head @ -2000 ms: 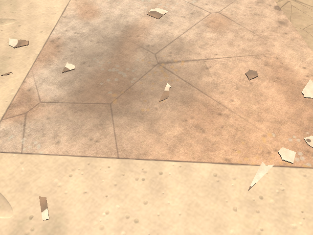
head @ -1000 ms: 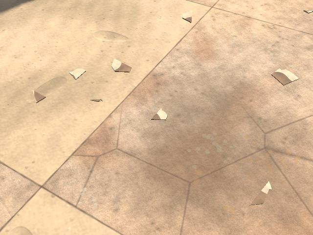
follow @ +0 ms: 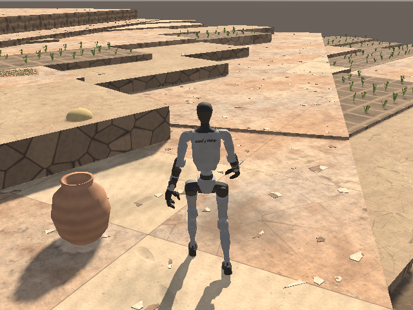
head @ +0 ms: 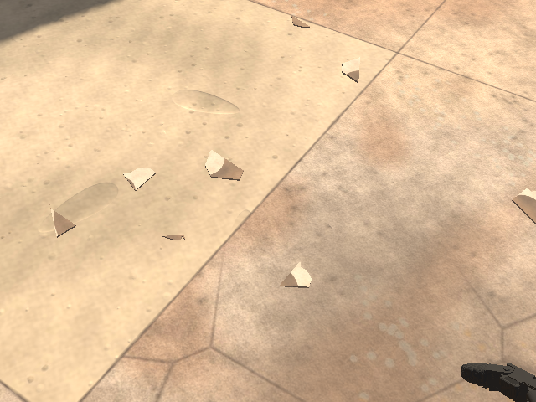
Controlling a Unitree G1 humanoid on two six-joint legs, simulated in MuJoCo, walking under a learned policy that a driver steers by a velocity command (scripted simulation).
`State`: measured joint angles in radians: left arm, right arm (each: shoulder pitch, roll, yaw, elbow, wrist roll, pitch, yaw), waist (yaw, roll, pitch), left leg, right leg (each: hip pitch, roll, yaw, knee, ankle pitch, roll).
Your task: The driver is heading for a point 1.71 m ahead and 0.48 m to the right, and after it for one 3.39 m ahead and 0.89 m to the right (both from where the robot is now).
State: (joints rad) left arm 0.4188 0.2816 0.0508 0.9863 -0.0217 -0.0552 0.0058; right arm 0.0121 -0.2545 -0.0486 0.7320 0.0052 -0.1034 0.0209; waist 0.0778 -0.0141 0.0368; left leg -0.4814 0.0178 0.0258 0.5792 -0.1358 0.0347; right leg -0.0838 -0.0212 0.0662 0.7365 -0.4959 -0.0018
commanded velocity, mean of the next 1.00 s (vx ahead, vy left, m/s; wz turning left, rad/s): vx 0.30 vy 0.00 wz -0.40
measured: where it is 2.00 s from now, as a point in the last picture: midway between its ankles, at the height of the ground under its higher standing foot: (386, 288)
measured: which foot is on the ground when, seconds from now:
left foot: down 0.00-0.46, up 0.48-0.94, down 0.96-1.00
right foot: up 0.00-0.44, down 0.46-0.96, up 0.98-1.00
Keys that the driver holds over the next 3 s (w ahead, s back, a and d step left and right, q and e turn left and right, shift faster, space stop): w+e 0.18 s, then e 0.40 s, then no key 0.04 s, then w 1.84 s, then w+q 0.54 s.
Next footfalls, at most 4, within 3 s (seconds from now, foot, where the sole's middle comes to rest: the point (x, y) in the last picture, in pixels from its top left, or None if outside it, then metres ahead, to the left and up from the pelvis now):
0.46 right None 0.34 -0.15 -0.76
0.96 left None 0.43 0.06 -0.76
1.40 right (412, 353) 0.60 -0.30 -0.76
1.90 left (367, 228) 0.98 -0.21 -0.76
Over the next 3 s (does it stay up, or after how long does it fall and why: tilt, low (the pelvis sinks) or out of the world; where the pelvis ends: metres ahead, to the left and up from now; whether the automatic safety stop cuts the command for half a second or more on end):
stays up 1.32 -0.48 0.00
